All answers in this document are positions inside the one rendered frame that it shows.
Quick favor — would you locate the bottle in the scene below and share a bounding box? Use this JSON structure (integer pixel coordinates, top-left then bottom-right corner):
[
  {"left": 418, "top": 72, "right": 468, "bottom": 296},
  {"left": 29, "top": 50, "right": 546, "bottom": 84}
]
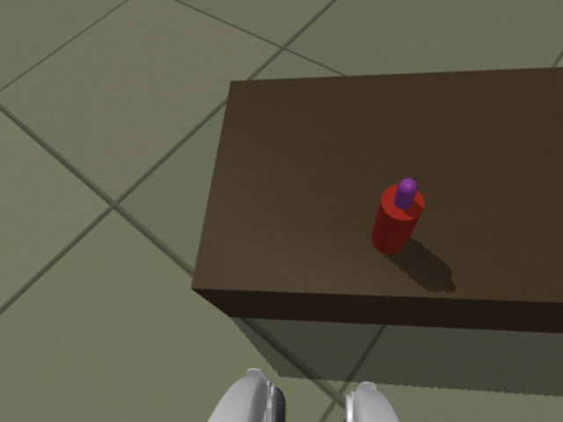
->
[{"left": 371, "top": 178, "right": 425, "bottom": 254}]

